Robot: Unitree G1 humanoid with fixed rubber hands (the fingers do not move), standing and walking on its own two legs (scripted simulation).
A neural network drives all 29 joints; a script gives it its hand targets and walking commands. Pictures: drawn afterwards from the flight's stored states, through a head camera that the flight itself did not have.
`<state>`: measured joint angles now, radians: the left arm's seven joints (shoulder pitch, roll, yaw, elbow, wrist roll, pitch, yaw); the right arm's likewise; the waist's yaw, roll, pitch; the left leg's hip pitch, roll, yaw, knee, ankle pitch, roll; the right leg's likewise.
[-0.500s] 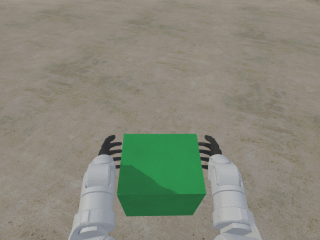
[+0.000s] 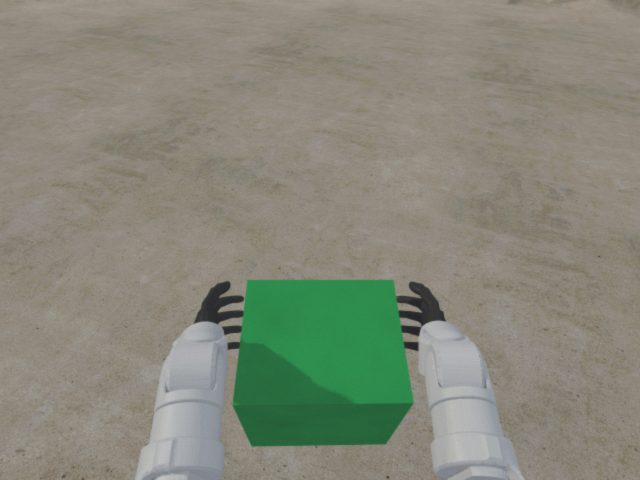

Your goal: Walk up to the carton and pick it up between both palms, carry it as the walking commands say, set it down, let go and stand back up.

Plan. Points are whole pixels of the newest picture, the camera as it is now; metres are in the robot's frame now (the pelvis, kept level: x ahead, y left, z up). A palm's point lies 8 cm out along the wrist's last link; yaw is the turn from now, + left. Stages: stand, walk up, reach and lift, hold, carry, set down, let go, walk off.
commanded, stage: hold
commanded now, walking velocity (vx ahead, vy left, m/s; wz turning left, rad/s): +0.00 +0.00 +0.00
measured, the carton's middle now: (319, 366) +0.30 +0.00 -0.03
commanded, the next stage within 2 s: carry in 1.30 s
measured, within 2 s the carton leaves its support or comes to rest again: neither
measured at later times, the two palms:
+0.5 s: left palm (206, 340) +0.28 +0.15 +0.06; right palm (434, 339) +0.28 -0.15 +0.05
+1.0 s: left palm (208, 341) +0.28 +0.14 +0.05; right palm (434, 341) +0.28 -0.15 +0.05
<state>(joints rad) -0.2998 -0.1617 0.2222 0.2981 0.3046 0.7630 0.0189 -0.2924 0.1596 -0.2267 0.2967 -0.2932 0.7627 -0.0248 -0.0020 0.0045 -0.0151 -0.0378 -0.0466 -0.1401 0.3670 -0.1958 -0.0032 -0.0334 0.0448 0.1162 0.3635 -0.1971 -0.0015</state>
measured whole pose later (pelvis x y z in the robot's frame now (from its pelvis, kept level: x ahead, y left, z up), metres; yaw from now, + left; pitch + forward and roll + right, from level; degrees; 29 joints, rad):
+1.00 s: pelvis -0.01 +0.00 +0.00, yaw +0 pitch -8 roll +0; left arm -0.29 -0.16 0.21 0.29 0.30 0.76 0.01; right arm -0.28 0.16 -0.22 0.29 -0.30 0.77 -0.02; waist 0.00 0.00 0.00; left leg -0.04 -0.05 -0.12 0.38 -0.20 0.00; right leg -0.04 0.04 0.11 0.38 -0.20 0.00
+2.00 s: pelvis -0.04 -0.01 -0.02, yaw -21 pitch +7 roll +0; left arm -0.52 -0.23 0.26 -0.07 0.15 1.05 0.27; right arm -0.51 0.18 -0.27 -0.07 -0.09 1.07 -0.27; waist -0.02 -0.01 -0.03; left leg -0.57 0.08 0.08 0.99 -0.51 -0.10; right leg -0.47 0.05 -0.01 0.61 -0.26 -0.05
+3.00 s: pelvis -0.12 +0.04 -0.02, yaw -57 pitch +4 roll -2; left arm -0.53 -0.18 0.25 -0.06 0.12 1.08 0.27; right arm -0.51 0.24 -0.27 -0.06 -0.16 1.05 -0.26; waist 0.06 0.01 -0.04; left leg -0.42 0.21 0.24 0.69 -0.31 -0.03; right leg -0.40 -0.01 -0.13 0.72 -0.41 0.02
